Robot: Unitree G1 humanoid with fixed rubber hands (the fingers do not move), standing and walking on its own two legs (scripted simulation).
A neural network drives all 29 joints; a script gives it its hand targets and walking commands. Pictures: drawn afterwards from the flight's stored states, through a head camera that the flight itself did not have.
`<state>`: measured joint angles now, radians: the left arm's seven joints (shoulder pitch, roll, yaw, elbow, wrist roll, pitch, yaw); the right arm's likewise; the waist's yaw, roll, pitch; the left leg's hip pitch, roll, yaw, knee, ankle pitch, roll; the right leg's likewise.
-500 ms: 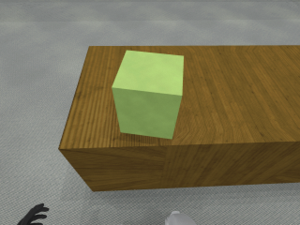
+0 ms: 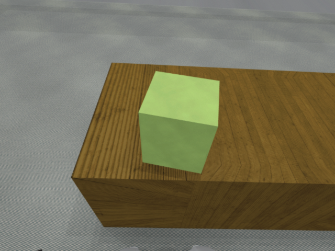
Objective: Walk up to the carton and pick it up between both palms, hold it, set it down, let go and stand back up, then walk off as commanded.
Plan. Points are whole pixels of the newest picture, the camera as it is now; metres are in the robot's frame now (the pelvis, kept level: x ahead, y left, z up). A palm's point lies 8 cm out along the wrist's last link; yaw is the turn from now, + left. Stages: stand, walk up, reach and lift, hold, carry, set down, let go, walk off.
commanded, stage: walk up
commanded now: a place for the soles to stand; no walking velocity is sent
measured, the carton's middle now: (179, 123) +0.52 -0.04 -0.03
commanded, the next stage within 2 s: none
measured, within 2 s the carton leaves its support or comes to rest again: neither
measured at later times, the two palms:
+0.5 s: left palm out of the picture +0.12 +0.32 -0.08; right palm out of the picture +0.06 -0.32 -0.09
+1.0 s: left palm out of the picture +0.14 +0.25 -0.07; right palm out of the picture +0.10 -0.40 -0.10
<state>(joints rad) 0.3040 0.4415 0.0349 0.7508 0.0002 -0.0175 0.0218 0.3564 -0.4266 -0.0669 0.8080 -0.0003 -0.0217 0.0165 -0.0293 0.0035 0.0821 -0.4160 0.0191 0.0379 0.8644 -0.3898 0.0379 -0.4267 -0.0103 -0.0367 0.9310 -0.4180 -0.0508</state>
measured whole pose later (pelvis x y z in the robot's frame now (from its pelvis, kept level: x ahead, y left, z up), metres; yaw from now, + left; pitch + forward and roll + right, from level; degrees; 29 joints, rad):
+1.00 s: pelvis +0.05 -0.07 +0.00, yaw +0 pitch -3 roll +2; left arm 0.31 0.44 0.03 0.75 0.03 -0.07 -0.02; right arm 0.32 -0.43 -0.07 0.81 0.00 -0.04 0.01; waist -0.02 0.00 0.07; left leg -0.43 0.04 0.03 1.10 -0.48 0.01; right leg -0.43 -0.01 -0.03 0.84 -0.36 -0.05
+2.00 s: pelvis +0.09 -0.02 +0.01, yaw +1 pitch -2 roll -1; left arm 0.22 0.43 0.03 0.75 0.01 -0.03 -0.01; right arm 0.27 -0.37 -0.06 0.81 0.00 -0.05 0.00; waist -0.01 -0.03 0.06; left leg -0.41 0.03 0.05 0.80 -0.36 0.03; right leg -0.36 -0.01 -0.01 0.77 -0.37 -0.02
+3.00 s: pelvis +0.08 -0.04 +0.01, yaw +1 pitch -3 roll -1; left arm 0.08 0.35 0.03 0.58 0.00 0.27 0.02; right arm 0.13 -0.23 -0.15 0.86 -0.02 -0.24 0.03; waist -0.01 -0.02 0.12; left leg -0.39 0.04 0.05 0.78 -0.33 0.01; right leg -0.35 -0.01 -0.01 0.76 -0.36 0.01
